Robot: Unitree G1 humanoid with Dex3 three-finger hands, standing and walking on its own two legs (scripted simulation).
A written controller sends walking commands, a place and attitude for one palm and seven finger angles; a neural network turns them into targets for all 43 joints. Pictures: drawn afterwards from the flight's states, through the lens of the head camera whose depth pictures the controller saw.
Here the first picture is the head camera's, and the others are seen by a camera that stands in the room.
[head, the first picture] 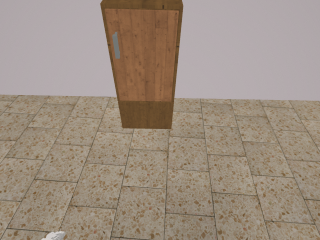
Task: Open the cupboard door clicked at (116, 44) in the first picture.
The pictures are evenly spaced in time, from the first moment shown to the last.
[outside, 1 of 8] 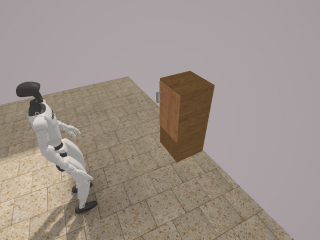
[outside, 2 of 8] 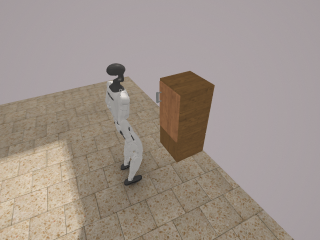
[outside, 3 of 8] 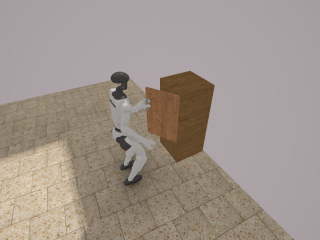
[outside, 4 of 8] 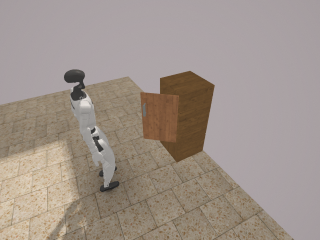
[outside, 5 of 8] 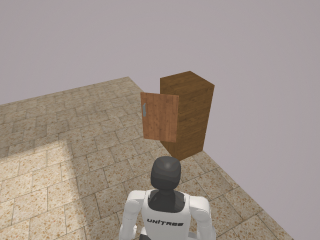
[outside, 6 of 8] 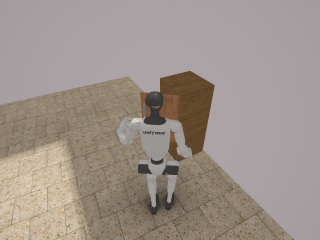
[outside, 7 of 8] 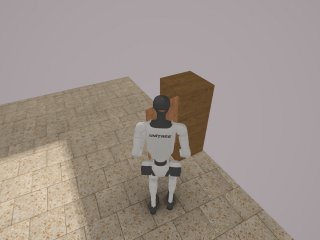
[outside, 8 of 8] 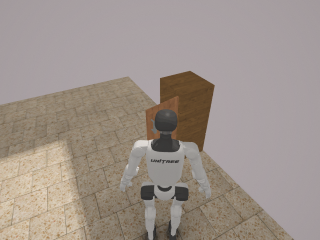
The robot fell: no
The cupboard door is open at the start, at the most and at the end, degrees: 0 100 100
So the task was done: yes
